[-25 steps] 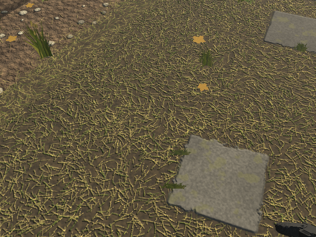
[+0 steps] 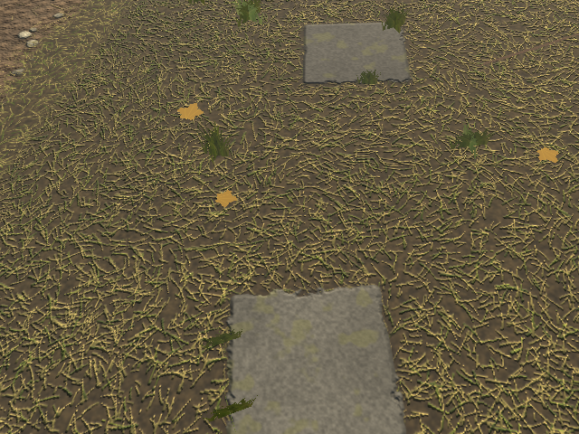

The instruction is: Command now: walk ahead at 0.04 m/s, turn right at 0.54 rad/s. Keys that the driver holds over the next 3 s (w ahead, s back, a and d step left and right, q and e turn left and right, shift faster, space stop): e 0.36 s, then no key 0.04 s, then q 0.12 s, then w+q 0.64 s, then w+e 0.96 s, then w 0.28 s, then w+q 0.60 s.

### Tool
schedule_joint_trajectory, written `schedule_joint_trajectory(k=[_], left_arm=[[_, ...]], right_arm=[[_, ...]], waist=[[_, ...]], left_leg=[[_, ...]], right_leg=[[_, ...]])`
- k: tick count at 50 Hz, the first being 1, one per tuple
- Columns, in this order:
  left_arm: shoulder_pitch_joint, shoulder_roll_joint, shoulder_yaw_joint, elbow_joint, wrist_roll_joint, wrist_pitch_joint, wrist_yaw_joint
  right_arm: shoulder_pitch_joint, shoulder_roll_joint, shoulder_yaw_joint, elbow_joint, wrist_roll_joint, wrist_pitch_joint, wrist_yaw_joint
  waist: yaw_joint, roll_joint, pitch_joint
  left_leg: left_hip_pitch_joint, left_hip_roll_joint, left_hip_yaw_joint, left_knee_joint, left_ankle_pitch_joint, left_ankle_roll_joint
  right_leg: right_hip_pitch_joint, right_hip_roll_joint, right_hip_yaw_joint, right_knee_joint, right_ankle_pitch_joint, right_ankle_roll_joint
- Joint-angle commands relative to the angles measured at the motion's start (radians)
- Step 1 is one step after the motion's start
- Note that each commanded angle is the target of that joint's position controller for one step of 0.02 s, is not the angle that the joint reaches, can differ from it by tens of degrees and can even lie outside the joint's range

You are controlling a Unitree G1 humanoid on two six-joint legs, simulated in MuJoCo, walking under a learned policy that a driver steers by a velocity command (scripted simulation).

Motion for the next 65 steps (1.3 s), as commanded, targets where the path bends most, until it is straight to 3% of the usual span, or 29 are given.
schedule_joint_trajectory(k=[1,2,3,5,8,13,18,22,23,24,25,26,27,30,35,37,39,40,44,49,53,56,57,58,59,60,61,62,65], left_arm=[[0.123,0.252,0.073,-0.052,0.006,-0.006,0.024],[0.113,0.27,0.069,-0.079,0.035,-0.024,0.017],[0.098,0.235,0.06,-0.078,0.045,-0.046,0.011],[-0.001,0.175,0.045,-0.092,0.01,-0.063,0.016],[-0.025,0.143,0.028,-0.107,0.005,-0.058,0.032],[0.003,0.168,0.041,-0.114,-0.002,-0.046,0.045],[-0.021,0.179,0.047,-0.129,-0.001,-0.032,0.033],[-0.065,0.133,0.026,-0.131,-0.01,-0.023,0.032],[-0.03,0.098,0.014,-0.115,-0.005,-0.025,0.033],[0.027,0.037,-0.007,-0.1,0.022,-0.031,0.031],[0.063,0.037,-0.005,-0.107,0.028,-0.038,0.029],[0.047,0.066,-0.004,-0.086,0.048,-0.045,0.031],[0.016,0.084,0.002,-0.075,0.046,-0.051,0.03],[-0.075,0.075,0.006,-0.083,0.029,-0.062,0.03],[-0.015,0.042,0.006,-0.046,0.0,-0.141,0.014],[0.082,0.091,0.026,-0.015,0.006,-0.154,0.015],[0.196,0.173,0.053,0.024,0.008,-0.153,0.013],[0.197,0.136,0.047,0.024,0.009,-0.153,0.018],[0.145,0.088,0.03,0.02,0.006,-0.149,0.024],[0.123,0.136,0.04,0.029,-0.002,-0.149,0.021],[0.154,0.184,0.054,0.053,-0.02,-0.144,0.015],[0.162,0.18,0.046,0.049,-0.02,-0.135,0.022],[0.179,0.108,0.018,0.023,0.018,-0.141,0.022],[0.238,0.012,-0.017,-0.043,0.013,-0.166,0.018],[0.144,0.131,0.005,-0.03,-0.031,-0.191,0.008],[0.093,0.144,0.008,-0.043,-0.059,-0.198,0.004],[0.082,0.129,0.002,-0.032,-0.043,-0.199,0.013],[0.087,0.128,0.008,-0.017,-0.019,-0.19,0.019],[0.161,0.094,0.005,0.025,-0.018,-0.144,0.01]], right_arm=[[0.027,-0.052,-0.013,-0.055,-0.036,0.001,0.006],[-0.083,-0.086,-0.022,-0.094,-0.037,-0.001,-0.004],[-0.113,-0.112,-0.032,-0.096,-0.019,0.0,-0.01],[-0.057,-0.115,-0.042,-0.057,-0.015,0.008,-0.024],[-0.03,-0.108,-0.046,-0.047,-0.016,0.002,-0.024],[-0.071,-0.076,-0.03,-0.059,-0.008,-0.008,-0.013],[-0.059,-0.094,-0.031,-0.059,0.001,-0.021,0.005],[0.032,-0.088,-0.025,-0.031,-0.004,-0.036,0.027],[0.036,-0.09,-0.021,-0.029,-0.018,-0.038,0.03],[0.021,-0.128,-0.019,-0.043,-0.041,-0.038,0.029],[-0.054,-0.125,-0.004,-0.044,-0.058,-0.036,0.028],[-0.117,-0.056,0.017,-0.063,-0.055,-0.041,0.031],[-0.107,-0.053,0.02,-0.058,-0.042,-0.041,0.032],[-0.01,-0.179,-0.005,-0.029,-0.007,-0.028,0.013],[0.023,-0.143,-0.001,-0.049,0.012,-0.02,0.0],[-0.033,-0.094,0.01,-0.09,0.017,-0.028,0.002],[-0.071,-0.063,0.02,-0.144,0.033,-0.05,0.011],[-0.074,-0.111,0.005,-0.146,0.034,-0.058,0.014],[-0.053,-0.073,0.007,-0.138,0.029,-0.058,0.043],[-0.125,-0.021,0.032,-0.193,0.016,-0.057,0.083],[-0.129,-0.071,0.015,-0.225,0.016,-0.048,0.09],[0.199,-0.186,-0.058,-0.147,0.018,-0.029,0.07],[0.344,-0.263,-0.082,-0.117,0.028,-0.016,0.045],[0.283,-0.348,-0.08,-0.158,0.022,-0.03,0.048],[0.272,-0.236,-0.051,-0.162,0.015,-0.045,0.056],[0.242,-0.19,-0.037,-0.145,0.005,-0.058,0.056],[0.179,-0.162,-0.025,-0.146,0.002,-0.07,0.057],[0.12,-0.124,-0.015,-0.146,-0.01,-0.077,0.058],[0.082,-0.098,-0.007,-0.132,-0.023,-0.102,0.056]], waist=[[-0.004,-0.328,-0.086],[0.06,-0.311,-0.087],[0.062,-0.204,-0.097],[0.009,-0.119,-0.101],[-0.012,-0.134,-0.137],[0.018,-0.14,-0.137],[0.025,-0.166,-0.125],[-0.015,-0.155,-0.165],[-0.011,-0.119,-0.165],[0.033,0.046,-0.178],[0.105,0.2,-0.117],[0.089,0.18,-0.1],[0.068,0.146,-0.098],[0.006,0.181,-0.001],[0.029,0.165,0.001],[0.082,0.036,-0.036],[0.105,-0.222,0.018],[0.101,-0.176,0.065],[0.072,-0.09,0.063],[0.081,-0.1,0.056],[0.052,-0.111,0.049],[-0.136,-0.086,-0.152],[-0.174,0.09,-0.235],[-0.062,0.301,-0.414],[-0.132,0.123,-0.376],[-0.114,0.111,-0.225],[-0.069,0.028,-0.139],[-0.031,0.035,-0.104],[0.024,0.075,-0.081]], left_leg=[[-0.253,-0.004,0.013,0.333,-0.337,-0.034],[-0.374,-0.097,-0.147,0.538,-0.48,-0.05],[-0.384,-0.077,-0.223,0.624,-0.419,-0.031],[-0.387,-0.051,-0.257,0.621,-0.267,-0.018],[-0.318,-0.076,-0.257,0.624,-0.168,-0.039],[-0.274,-0.097,-0.277,0.366,-0.138,-0.065],[-0.143,-0.123,-0.286,0.207,-0.173,-0.056],[0.039,-0.099,-0.245,-0.059,-0.002,-0.015],[0.128,-0.053,-0.276,-0.149,0.132,0.011],[0.205,0.104,-0.452,-0.198,0.263,0.066],[0.117,0.196,-0.574,-0.188,0.336,0.203],[0.036,0.189,-0.581,-0.21,0.211,0.235],[0.048,0.107,-0.525,-0.217,-0.002,0.183],[-0.003,0.071,-0.582,-0.289,-0.456,0.161],[0.001,0.047,-0.653,-0.241,-0.415,0.194],[-0.181,-0.047,-0.527,-0.078,-0.332,0.132],[-0.473,-0.134,-0.306,0.287,-0.32,0.075],[-0.569,-0.071,-0.313,0.446,-0.36,0.071],[-0.617,0.002,-0.308,0.543,-0.166,0.054],[-0.378,0.003,-0.195,0.297,0.078,0.009],[-0.223,-0.053,-0.126,0.18,0.057,0.072],[0.267,-0.175,-0.082,0.131,0.046,0.167],[0.539,-0.011,-0.361,0.104,-0.003,0.23],[0.708,0.247,-1.041,-0.158,-0.375,0.434],[0.649,0.261,-1.045,-0.271,-0.464,0.381],[0.522,0.242,-0.888,-0.259,-0.4,0.336],[0.356,0.204,-0.751,-0.249,-0.242,0.301],[0.238,0.159,-0.635,-0.244,-0.111,0.277],[0.088,0.121,-0.472,-0.321,0.063,0.28]], right_leg=[[0.296,-0.246,0.396,-0.263,0.474,-0.183],[0.226,-0.331,0.55,-0.319,0.451,-0.332],[0.209,-0.285,0.487,-0.332,0.37,-0.313],[0.212,-0.204,0.38,-0.31,0.295,-0.211],[0.202,-0.157,0.334,-0.293,0.393,-0.2],[0.247,-0.137,0.381,-0.271,0.327,-0.207],[0.183,-0.123,0.479,-0.258,0.306,-0.217],[0.18,-0.094,0.46,-0.175,0.367,-0.165],[0.136,-0.059,0.427,-0.155,0.266,-0.115],[0.071,0.035,0.321,-0.032,0.054,-0.052],[0.026,0.119,0.225,-0.045,-0.19,0.002],[0.107,0.057,0.205,-0.07,-0.164,0.04],[0.135,0.066,0.18,-0.134,-0.066,0.041],[0.095,0.107,0.088,-0.093,-0.082,0.047],[0.162,0.078,0.073,-0.203,-0.062,-0.007],[0.37,-0.013,0.166,-0.256,-0.126,-0.055],[0.495,-0.284,0.551,-0.443,-0.346,-0.2],[0.496,-0.342,0.584,-0.446,-0.28,-0.236],[0.493,-0.26,0.297,-0.472,0.032,-0.165],[0.302,-0.17,0.01,-0.494,0.22,-0.125],[0.312,-0.215,-0.069,-0.431,0.435,-0.1],[0.197,-0.164,-0.169,0.045,0.812,-0.029],[-0.067,-0.107,-0.165,0.397,0.266,0.024],[-0.351,0.092,0.009,0.727,-0.333,0.067],[-0.431,0.034,0.147,0.785,-0.257,0.045],[-0.472,-0.008,0.112,0.759,-0.181,0.017],[-0.42,-0.063,0.104,0.678,-0.099,0.005],[-0.352,-0.1,0.107,0.606,-0.044,0.001],[-0.238,-0.128,0.107,0.547,0.042,0.009]])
